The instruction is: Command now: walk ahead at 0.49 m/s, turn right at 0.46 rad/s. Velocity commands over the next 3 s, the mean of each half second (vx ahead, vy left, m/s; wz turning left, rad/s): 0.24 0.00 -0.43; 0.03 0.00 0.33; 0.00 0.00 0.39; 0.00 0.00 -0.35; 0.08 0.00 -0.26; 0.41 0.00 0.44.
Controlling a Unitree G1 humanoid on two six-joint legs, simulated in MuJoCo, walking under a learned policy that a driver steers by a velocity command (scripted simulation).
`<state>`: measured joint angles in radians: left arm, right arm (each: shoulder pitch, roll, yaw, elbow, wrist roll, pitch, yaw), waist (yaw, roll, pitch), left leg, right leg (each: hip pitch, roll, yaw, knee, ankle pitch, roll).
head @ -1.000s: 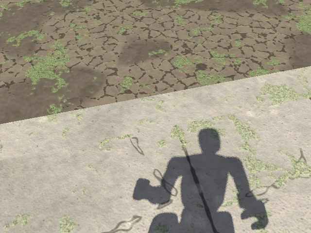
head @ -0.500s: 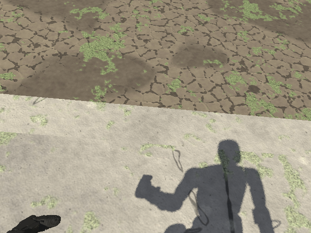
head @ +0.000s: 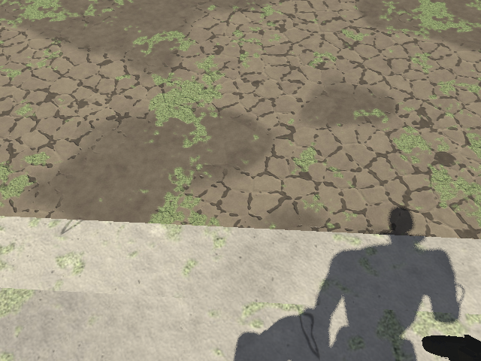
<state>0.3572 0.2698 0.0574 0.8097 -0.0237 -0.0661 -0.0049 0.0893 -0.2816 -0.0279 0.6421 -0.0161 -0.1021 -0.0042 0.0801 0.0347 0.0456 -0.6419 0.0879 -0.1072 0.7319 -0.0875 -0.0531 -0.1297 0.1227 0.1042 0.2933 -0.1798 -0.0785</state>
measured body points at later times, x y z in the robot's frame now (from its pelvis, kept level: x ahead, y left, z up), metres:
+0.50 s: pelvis +0.18 +0.04 -0.01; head +0.21 +0.03 +0.44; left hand +0.41 +0.26 -0.10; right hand +0.22 -0.25 -0.12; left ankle +0.25 +0.15 -0.75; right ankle +0.19 -0.10 -0.73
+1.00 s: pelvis +0.19 +0.04 -0.01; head +0.24 +0.05 +0.44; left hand +0.36 +0.31 -0.12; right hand +0.29 -0.25 -0.11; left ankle +0.24 +0.14 -0.75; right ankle +0.16 -0.10 -0.67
